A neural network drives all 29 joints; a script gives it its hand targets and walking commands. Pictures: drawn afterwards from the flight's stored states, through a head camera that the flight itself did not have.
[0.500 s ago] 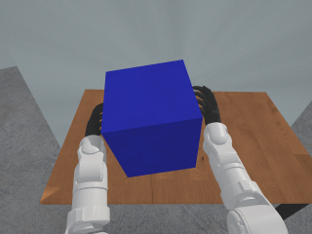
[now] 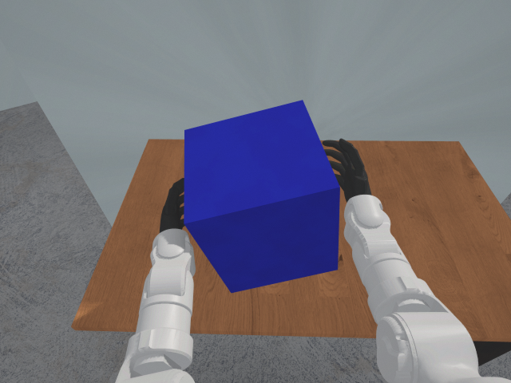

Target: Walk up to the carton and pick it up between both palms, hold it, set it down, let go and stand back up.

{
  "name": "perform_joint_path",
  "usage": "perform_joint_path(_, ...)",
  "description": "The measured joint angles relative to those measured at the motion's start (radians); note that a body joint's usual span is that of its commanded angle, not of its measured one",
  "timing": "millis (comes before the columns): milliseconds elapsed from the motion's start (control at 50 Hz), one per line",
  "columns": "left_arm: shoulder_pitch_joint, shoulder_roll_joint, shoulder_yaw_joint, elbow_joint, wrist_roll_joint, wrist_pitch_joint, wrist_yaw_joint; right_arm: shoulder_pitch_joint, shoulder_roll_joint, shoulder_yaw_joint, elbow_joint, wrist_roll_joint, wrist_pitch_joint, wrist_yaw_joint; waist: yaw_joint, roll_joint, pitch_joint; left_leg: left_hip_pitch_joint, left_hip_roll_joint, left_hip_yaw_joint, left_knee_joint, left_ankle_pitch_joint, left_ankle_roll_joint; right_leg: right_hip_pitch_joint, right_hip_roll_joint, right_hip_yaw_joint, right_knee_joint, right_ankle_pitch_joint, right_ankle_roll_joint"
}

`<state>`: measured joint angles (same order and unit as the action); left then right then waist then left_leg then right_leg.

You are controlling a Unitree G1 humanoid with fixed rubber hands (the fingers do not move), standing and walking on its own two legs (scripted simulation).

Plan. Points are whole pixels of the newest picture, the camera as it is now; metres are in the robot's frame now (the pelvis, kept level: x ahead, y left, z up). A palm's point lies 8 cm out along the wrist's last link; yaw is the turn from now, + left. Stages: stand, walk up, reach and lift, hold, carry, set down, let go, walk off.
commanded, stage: set down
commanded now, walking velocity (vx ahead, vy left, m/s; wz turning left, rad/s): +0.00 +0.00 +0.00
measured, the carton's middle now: (264, 202) +0.42 +0.03 +0.04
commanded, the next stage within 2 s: none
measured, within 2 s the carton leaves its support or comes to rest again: rests again in 1.76 s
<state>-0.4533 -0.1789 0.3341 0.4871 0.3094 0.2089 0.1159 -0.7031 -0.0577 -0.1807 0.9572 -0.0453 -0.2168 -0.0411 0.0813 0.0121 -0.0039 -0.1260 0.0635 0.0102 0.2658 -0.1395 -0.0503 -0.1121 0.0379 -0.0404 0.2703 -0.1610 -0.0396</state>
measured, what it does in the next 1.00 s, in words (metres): stands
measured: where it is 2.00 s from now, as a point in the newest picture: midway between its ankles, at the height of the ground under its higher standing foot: outside the picture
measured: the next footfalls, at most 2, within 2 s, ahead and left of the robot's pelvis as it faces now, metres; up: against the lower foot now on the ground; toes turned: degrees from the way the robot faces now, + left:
none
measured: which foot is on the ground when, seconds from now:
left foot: down 0.00-1.00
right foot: down 0.00-1.00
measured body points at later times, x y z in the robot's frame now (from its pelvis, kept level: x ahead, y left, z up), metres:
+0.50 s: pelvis +0.00 +0.00 +0.00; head +0.03 +0.00 +0.45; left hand +0.34 +0.19 +0.03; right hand +0.43 -0.10 +0.08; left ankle +0.00 +0.15 -0.75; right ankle -0.01 -0.09 -0.75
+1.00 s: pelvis +0.00 -0.01 +0.00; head +0.06 -0.02 +0.44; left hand +0.35 +0.18 +0.01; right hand +0.45 -0.09 +0.05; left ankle +0.00 +0.15 -0.75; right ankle -0.01 -0.09 -0.75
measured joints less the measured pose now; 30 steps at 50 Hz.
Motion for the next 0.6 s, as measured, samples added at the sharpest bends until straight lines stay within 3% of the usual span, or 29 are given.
perform_joint_path(260, 0.055, -0.007, 0.048, -0.02, -0.024, -0.062, -0.004, -0.041, 0.015, 0.059, 0.057, -0.004, -0.027, -0.014, 0.015, -0.006, 0.005, -0.077, 0.004, -0.019, 0.012, 0.005, -0.01, -0.065, 0.004, -0.02, 0.001, 0.004, -0.007)
perform_joint_path(440, 0.047, -0.008, 0.023, 0.049, -0.058, -0.116, 0.039, -0.057, 0.01, -0.021, 0.12, -0.051, -0.065, 0.019, 0.012, 0.012, -0.055, -0.154, 0.0, -0.024, 0.042, 0.002, -0.006, -0.126, 0.0, -0.024, 0.003, 0.015, -0.003)
perform_joint_path(600, -0.033, -0.039, 0.064, 0.139, -0.02, -0.131, 0.057, -0.098, -0.027, -0.088, 0.181, -0.074, -0.053, 0.047, 0.033, 0.005, -0.066, -0.146, 0.007, 0.008, 0.028, 0.009, -0.002, -0.141, 0.006, 0.007, 0.007, 0.024, -0.004)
